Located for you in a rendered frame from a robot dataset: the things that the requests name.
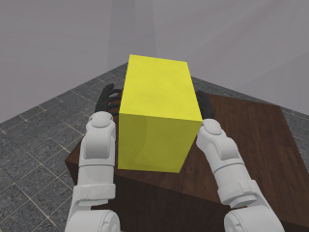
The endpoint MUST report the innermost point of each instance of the left robot hand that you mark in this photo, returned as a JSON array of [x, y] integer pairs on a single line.
[[104, 100]]

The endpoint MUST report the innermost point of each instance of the carton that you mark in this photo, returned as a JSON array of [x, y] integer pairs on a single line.
[[159, 115]]

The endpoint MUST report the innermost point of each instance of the robot right upper arm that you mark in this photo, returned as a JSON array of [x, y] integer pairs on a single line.
[[252, 219]]

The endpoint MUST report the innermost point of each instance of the pedestal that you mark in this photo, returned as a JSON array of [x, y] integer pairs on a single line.
[[188, 201]]

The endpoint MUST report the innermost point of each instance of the right robot forearm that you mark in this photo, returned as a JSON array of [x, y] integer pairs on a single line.
[[235, 187]]

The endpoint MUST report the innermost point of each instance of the robot left upper arm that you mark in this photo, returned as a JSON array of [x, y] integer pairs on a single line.
[[94, 221]]

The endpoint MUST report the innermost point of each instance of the right robot hand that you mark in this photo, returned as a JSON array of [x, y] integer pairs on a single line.
[[204, 105]]

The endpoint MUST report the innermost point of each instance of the left robot forearm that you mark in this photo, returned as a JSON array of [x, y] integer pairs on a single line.
[[96, 165]]

